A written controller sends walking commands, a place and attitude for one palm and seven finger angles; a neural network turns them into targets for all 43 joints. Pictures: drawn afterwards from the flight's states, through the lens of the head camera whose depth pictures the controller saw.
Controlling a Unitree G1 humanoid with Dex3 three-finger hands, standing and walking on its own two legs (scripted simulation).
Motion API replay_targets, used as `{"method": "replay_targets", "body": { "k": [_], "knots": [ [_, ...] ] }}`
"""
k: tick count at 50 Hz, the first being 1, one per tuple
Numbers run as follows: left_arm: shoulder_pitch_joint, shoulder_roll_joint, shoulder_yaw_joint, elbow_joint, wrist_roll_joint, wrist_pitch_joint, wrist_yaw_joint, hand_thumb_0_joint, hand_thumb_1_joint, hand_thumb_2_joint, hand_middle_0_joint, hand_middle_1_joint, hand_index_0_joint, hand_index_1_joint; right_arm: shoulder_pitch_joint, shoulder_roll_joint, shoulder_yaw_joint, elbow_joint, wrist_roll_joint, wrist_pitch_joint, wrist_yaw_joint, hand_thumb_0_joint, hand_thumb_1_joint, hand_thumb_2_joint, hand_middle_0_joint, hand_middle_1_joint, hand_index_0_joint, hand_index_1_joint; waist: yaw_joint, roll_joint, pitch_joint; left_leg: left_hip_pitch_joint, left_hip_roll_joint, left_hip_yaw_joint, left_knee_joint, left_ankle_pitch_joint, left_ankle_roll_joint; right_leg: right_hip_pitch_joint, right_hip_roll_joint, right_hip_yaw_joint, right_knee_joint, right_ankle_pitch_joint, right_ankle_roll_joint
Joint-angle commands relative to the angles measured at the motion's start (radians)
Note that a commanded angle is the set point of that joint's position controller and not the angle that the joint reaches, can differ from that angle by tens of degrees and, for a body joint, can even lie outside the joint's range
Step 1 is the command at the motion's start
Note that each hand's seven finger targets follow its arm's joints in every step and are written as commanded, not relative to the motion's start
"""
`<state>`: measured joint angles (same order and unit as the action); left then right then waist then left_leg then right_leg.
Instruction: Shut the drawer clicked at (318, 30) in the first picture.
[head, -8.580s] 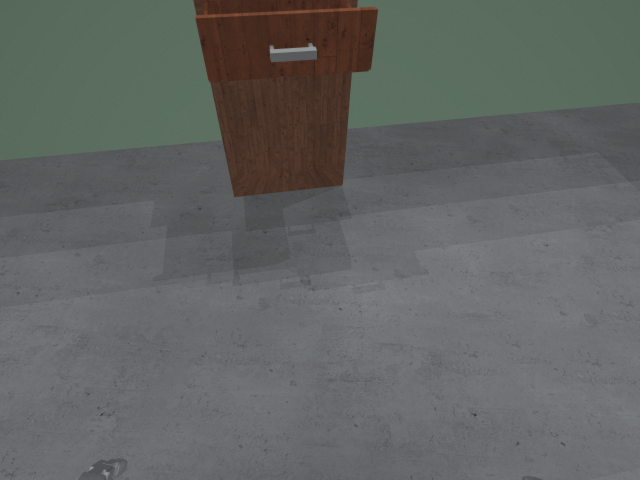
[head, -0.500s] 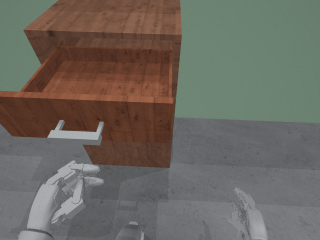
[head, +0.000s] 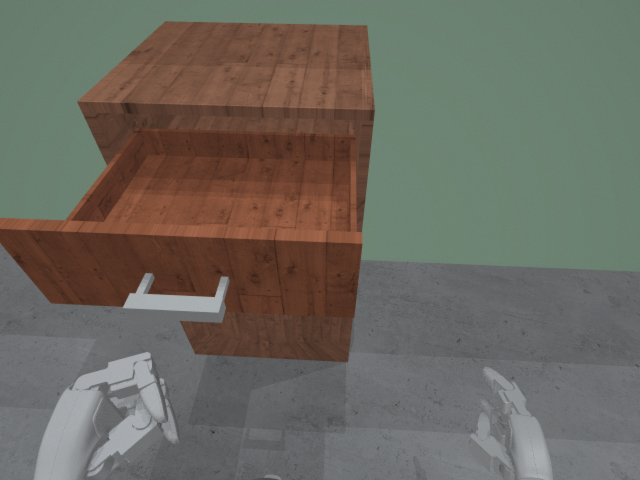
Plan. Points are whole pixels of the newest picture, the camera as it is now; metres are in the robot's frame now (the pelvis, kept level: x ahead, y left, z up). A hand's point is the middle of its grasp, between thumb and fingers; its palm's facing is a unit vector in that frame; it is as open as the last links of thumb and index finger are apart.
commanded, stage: raise the hand and make a fist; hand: left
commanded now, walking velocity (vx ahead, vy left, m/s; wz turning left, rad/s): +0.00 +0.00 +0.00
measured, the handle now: (180, 294) +0.33 +0.22 +0.07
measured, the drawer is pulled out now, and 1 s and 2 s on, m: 0.29 0.29 0.29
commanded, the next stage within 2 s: bring the fist close to the handle in 0.76 s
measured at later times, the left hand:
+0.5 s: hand (137, 405) +0.15 +0.17 +0.15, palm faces +0.04 -0.99 -0.11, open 3.2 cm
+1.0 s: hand (141, 408) +0.15 +0.17 +0.14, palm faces +0.05 -0.99 -0.10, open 3.3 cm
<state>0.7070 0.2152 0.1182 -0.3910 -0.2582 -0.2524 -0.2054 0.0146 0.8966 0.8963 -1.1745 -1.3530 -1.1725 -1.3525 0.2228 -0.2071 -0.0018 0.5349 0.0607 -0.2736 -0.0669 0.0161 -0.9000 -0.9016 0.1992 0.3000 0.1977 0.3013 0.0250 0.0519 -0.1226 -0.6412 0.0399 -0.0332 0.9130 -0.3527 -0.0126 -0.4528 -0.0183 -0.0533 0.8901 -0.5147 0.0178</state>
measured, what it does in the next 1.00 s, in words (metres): stands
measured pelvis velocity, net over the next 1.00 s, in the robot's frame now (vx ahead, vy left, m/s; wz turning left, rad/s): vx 0.01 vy -0.02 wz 0.01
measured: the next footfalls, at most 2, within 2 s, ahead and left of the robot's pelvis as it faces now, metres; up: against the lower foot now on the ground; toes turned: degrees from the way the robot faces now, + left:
none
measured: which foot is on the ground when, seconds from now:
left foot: down 0.00-1.00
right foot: down 0.00-1.00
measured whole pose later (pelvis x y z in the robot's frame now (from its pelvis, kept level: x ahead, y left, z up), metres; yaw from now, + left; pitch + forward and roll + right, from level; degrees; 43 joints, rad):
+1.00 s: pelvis +0.01 -0.02 +0.02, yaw +1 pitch +0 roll -1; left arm 0.65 0.25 0.22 -0.40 -0.32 -0.09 -0.29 0.01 0.89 0.90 -1.41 -1.60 -1.40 -1.60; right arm 0.23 -0.23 0.04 0.59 0.08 -0.40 -0.10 0.02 -0.90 -0.90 0.20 0.30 0.20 0.30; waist 0.06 0.07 -0.10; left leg -0.46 0.05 -0.05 0.77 -0.31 -0.04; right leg -0.27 0.00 -0.07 0.75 -0.47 -0.01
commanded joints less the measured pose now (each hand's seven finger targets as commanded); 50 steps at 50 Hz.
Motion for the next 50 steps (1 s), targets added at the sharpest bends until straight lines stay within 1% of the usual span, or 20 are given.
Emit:
{"method": "replay_targets", "body": {
  "k": [1,2,7,10,11,15,16,22,25,26,29,31,35,36,38,41,44,46,49,50],
  "knots": [
    [0.027,0.106,0.084,-0.247,-0.015,-0.004,0.008,0.000,0.900,0.900,-1.360,-1.557,-1.360,-1.557,-0.123,-0.104,-0.029,-0.182,0.002,-0.055,-0.002,0.000,-0.900,-0.900,0.200,0.300,0.200,0.300,0.017,-0.015,-0.015,0.222,-0.023,0.002,-0.184,0.081,0.044,-0.091,0.047,-0.047,-0.188,0.194,-0.024],
    [0.038,0.085,0.066,-0.264,-0.016,0.006,0.004,0.000,0.900,0.900,-1.380,-1.578,-1.380,-1.578,-0.113,-0.100,-0.026,-0.189,0.005,-0.053,0.001,0.000,-0.900,-0.900,0.200,0.300,0.200,0.300,0.015,0.007,-0.016,0.232,-0.023,0.006,-0.192,0.074,0.042,-0.094,0.048,-0.048,-0.191,0.187,-0.024],
    [-0.004,0.096,0.066,-0.330,-0.019,0.041,0.001,0.000,0.900,0.900,-1.400,-1.600,-1.400,-1.600,-0.115,-0.102,-0.009,-0.196,0.007,-0.065,0.000,0.000,-0.900,-0.900,0.200,0.300,0.200,0.300,0.012,0.017,-0.006,0.263,-0.022,-0.002,-0.215,0.055,0.040,-0.080,0.052,-0.053,-0.215,0.165,-0.025],
    [-0.030,0.117,0.084,-0.340,-0.026,0.060,-0.003,0.000,0.900,0.900,-1.400,-1.600,-1.400,-1.600,-0.117,-0.104,-0.002,-0.193,0.010,-0.077,-0.004,0.000,-0.900,-0.900,0.200,0.300,0.200,0.300,0.011,-0.005,0.002,0.268,-0.020,-0.007,-0.226,0.036,0.039,-0.071,0.051,-0.049,-0.234,0.144,-0.024],
    [-0.028,0.124,0.095,-0.342,-0.024,0.071,-0.002,0.000,0.900,0.900,-1.400,-1.600,-1.400,-1.600,-0.131,-0.107,0.000,-0.187,0.011,-0.081,-0.006,0.000,-0.900,-0.900,0.200,0.300,0.200,0.300,0.018,0.026,0.010,0.273,-0.023,-0.008,-0.229,0.032,0.040,-0.066,0.052,-0.045,-0.244,0.145,-0.026],
    [-0.067,0.136,0.108,-0.356,-0.038,0.100,-0.011,0.000,0.900,0.900,-1.400,-1.600,-1.400,-1.600,-0.129,-0.106,0.009,-0.188,0.017,-0.099,-0.014,0.000,-0.900,-0.900,0.200,0.300,0.200,0.300,0.018,-0.011,0.016,0.285,-0.025,-0.004,-0.247,0.017,0.039,-0.053,0.049,-0.039,-0.272,0.122,-0.022],
    [-0.072,0.157,0.142,-0.357,-0.042,0.110,-0.009,0.000,0.900,0.900,-1.400,-1.600,-1.400,-1.600,-0.142,-0.107,0.008,-0.181,0.019,-0.105,-0.018,0.000,-0.900,-0.900,0.200,0.300,0.200,0.300,0.027,0.018,0.015,0.291,-0.027,-0.001,-0.247,0.023,0.039,-0.037,0.048,-0.034,-0.283,0.132,-0.025],
    [-0.055,0.133,0.141,-0.300,-0.064,0.157,-0.029,0.000,0.900,0.900,-1.400,-1.600,-1.400,-1.600,-0.138,-0.109,0.013,-0.168,0.026,-0.133,-0.024,0.000,-0.900,-0.900,0.200,0.300,0.200,0.300,0.032,-0.025,0.042,0.298,-0.032,0.007,-0.262,0.048,0.037,-0.019,0.046,-0.032,-0.306,0.163,-0.020],
    [-0.058,0.136,0.134,-0.324,-0.061,0.153,-0.032,0.000,0.900,0.900,-1.400,-1.600,-1.400,-1.600,-0.136,-0.111,0.009,-0.169,0.024,-0.148,-0.021,0.000,-0.900,-0.900,0.200,0.300,0.200,0.300,0.034,-0.022,0.035,0.306,-0.036,0.012,-0.258,0.067,0.040,-0.014,0.043,-0.026,-0.307,0.185,-0.017],
    [-0.065,0.167,0.172,-0.321,-0.062,0.151,-0.026,0.000,0.900,0.900,-1.400,-1.600,-1.400,-1.600,-0.142,-0.110,0.005,-0.164,0.025,-0.154,-0.023,0.000,-0.900,-0.900,0.200,0.300,0.200,0.300,0.041,-0.026,0.034,0.302,-0.037,0.011,-0.255,0.070,0.039,-0.004,0.042,-0.019,-0.316,0.190,-0.019],
    [-0.034,0.166,0.188,-0.316,-0.063,0.134,-0.027,0.000,0.900,0.900,-1.400,-1.600,-1.400,-1.600,-0.134,-0.106,0.002,-0.162,0.024,-0.159,-0.024,0.000,-0.900,-0.900,0.200,0.300,0.200,0.300,0.044,-0.040,0.023,0.311,-0.038,0.021,-0.248,0.095,0.039,-0.003,0.041,-0.014,-0.313,0.211,-0.016],
    [-0.071,0.196,0.221,-0.316,-0.070,0.120,-0.030,0.000,0.900,0.900,-1.400,-1.600,-1.400,-1.600,-0.138,-0.107,0.000,-0.150,0.025,-0.164,-0.029,0.000,-0.900,-0.900,0.200,0.300,0.200,0.300,0.043,-0.003,0.033,0.311,-0.039,0.023,-0.239,0.094,0.036,0.002,0.038,0.003,-0.329,0.208,-0.019],
    [-0.064,0.163,0.201,-0.280,-0.090,0.103,-0.057,0.000,0.900,0.900,-1.400,-1.600,-1.400,-1.600,-0.134,-0.112,0.000,-0.145,0.025,-0.179,-0.032,0.000,-0.900,-0.900,0.200,0.300,0.200,0.300,0.037,-0.032,0.036,0.317,-0.040,0.022,-0.236,0.105,0.038,-0.003,0.034,0.008,-0.331,0.228,-0.012],
    [-0.076,0.184,0.216,-0.282,-0.088,0.104,-0.062,0.000,0.900,0.900,-1.400,-1.600,-1.400,-1.600,-0.140,-0.114,-0.001,-0.139,0.029,-0.186,-0.034,0.000,-0.900,-0.900,0.200,0.300,0.200,0.300,0.039,0.007,0.031,0.324,-0.040,0.023,-0.231,0.114,0.039,0.006,0.034,0.016,-0.337,0.248,-0.015],
    [-0.069,0.171,0.206,-0.262,-0.092,0.103,-0.074,0.000,0.900,0.900,-1.400,-1.600,-1.400,-1.600,-0.137,-0.115,-0.001,-0.138,0.027,-0.194,-0.034,0.000,-0.900,-0.900,0.200,0.300,0.200,0.300,0.038,-0.037,0.040,0.324,-0.039,0.020,-0.237,0.120,0.038,0.005,0.034,0.009,-0.329,0.258,-0.013],
    [-0.079,0.177,0.197,-0.278,-0.086,0.107,-0.085,0.000,0.900,0.900,-1.400,-1.600,-1.400,-1.600,-0.143,-0.116,0.002,-0.134,0.028,-0.204,-0.030,0.000,-0.900,-0.900,0.200,0.300,0.200,0.300,0.041,0.006,0.036,0.331,-0.042,0.019,-0.236,0.128,0.040,0.012,0.035,0.010,-0.329,0.279,-0.017],
    [-0.064,0.171,0.208,-0.235,-0.090,0.109,-0.083,0.000,0.900,0.900,-1.400,-1.600,-1.400,-1.600,-0.136,-0.114,-0.002,-0.130,0.025,-0.200,-0.034,0.000,-0.900,-0.900,0.200,0.300,0.200,0.300,0.037,-0.075,0.042,0.322,-0.041,0.018,-0.237,0.122,0.040,-0.002,0.034,0.011,-0.331,0.273,-0.008],
    [-0.098,0.190,0.231,-0.205,-0.084,0.110,-0.082,0.000,0.900,0.900,-1.400,-1.600,-1.400,-1.600,-0.143,-0.116,-0.005,-0.117,0.026,-0.192,-0.037,0.000,-0.900,-0.900,0.200,0.300,0.200,0.300,0.040,-0.037,0.057,0.318,-0.043,0.021,-0.234,0.120,0.038,-0.002,0.037,0.018,-0.338,0.265,-0.014],
    [-0.143,0.136,0.168,-0.190,-0.082,0.097,-0.085,0.000,0.900,0.900,-1.400,-1.600,-1.400,-1.600,-0.131,-0.121,-0.002,-0.121,0.018,-0.181,-0.038,0.000,-0.900,-0.900,0.200,0.300,0.200,0.300,0.020,-0.056,0.063,0.315,-0.043,0.020,-0.237,0.101,0.039,-0.025,0.034,0.009,-0.328,0.234,-0.008],
    [-0.151,0.154,0.190,-0.169,-0.081,0.091,-0.082,0.000,0.900,0.900,-1.400,-1.600,-1.400,-1.600,-0.126,-0.122,-0.006,-0.115,0.017,-0.176,-0.040,0.000,-0.900,-0.900,0.200,0.300,0.200,0.300,0.020,-0.067,0.056,0.312,-0.043,0.020,-0.232,0.105,0.039,-0.023,0.034,0.013,-0.328,0.237,-0.007]
  ]
}}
